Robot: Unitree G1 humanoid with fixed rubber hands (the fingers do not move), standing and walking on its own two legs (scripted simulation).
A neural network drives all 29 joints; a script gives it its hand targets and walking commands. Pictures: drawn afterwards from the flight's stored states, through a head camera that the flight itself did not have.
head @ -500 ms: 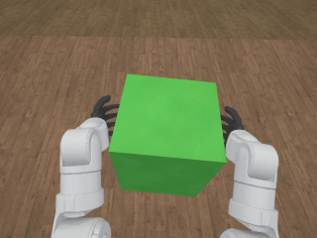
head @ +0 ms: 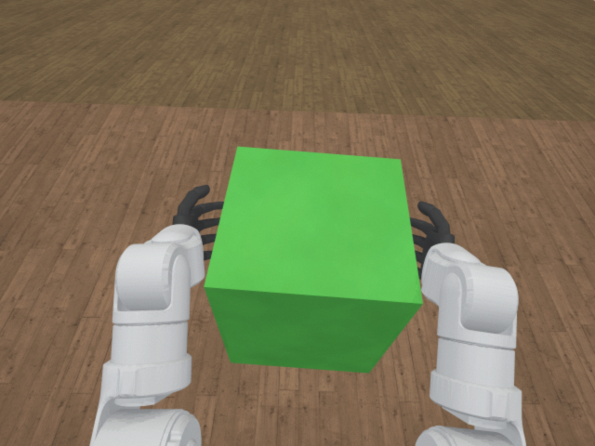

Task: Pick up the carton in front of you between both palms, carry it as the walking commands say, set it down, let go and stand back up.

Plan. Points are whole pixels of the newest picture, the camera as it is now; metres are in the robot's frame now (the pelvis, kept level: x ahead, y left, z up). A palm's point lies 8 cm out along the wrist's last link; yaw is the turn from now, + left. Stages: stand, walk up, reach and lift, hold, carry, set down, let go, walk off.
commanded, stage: carry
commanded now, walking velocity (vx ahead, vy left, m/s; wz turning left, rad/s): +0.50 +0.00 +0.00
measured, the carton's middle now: (308, 269) +0.37 +0.01 +0.10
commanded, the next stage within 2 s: none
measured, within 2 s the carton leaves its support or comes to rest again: neither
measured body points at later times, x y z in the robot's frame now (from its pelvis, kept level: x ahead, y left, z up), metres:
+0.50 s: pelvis +0.16 +0.02 +0.03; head +0.17 +0.01 +0.48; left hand +0.55 +0.09 +0.18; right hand +0.49 -0.20 +0.16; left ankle +0.24 +0.10 -0.66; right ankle +0.05 -0.09 -0.57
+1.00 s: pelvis +0.43 -0.03 +0.10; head +0.44 -0.05 +0.55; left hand +0.80 +0.12 +0.26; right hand +0.80 -0.18 +0.25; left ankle +0.51 +0.08 -0.55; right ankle +0.38 -0.10 -0.64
